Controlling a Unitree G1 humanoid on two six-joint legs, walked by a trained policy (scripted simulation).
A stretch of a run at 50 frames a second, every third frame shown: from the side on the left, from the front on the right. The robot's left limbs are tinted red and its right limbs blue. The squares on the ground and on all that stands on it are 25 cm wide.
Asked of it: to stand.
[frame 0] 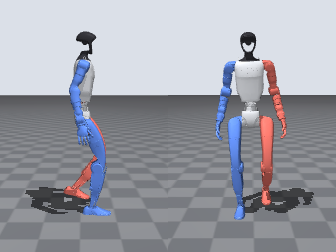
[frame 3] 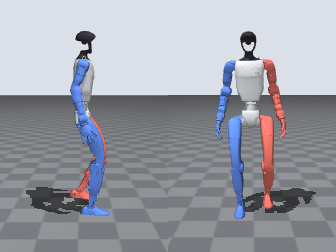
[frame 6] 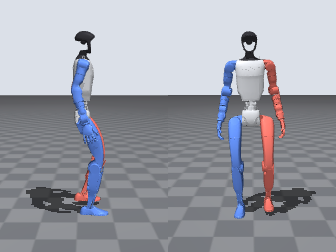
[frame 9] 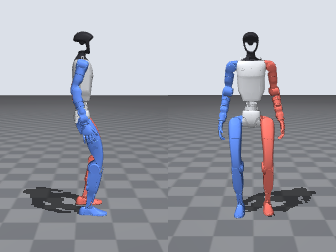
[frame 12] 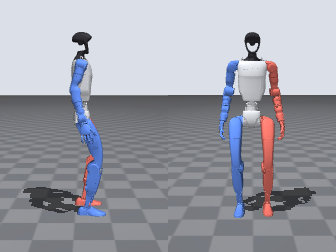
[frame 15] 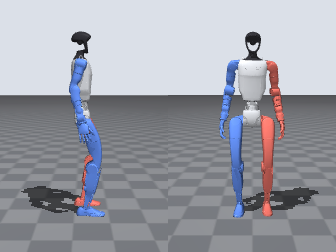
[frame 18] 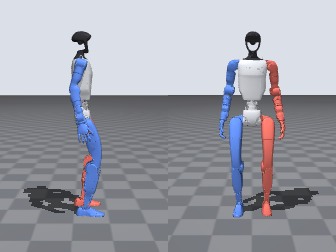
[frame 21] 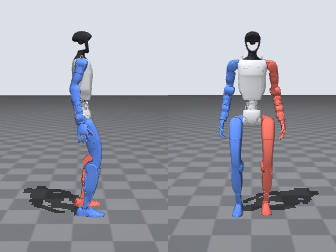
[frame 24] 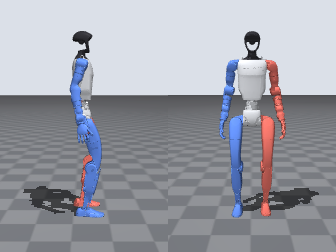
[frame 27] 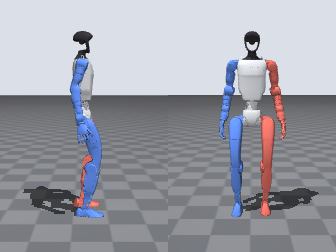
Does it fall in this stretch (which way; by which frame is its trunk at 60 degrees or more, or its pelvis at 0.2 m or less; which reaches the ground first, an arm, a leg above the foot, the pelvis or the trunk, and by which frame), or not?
no
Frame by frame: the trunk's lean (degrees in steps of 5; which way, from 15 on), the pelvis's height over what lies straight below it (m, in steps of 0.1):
0: 5, 0.8
3: 5, 0.8
6: 5, 0.8
9: 0, 0.8
12: 0, 0.8
15: 0, 0.8
18: 0, 0.8
21: 0, 0.8
24: 0, 0.8
27: 0, 0.8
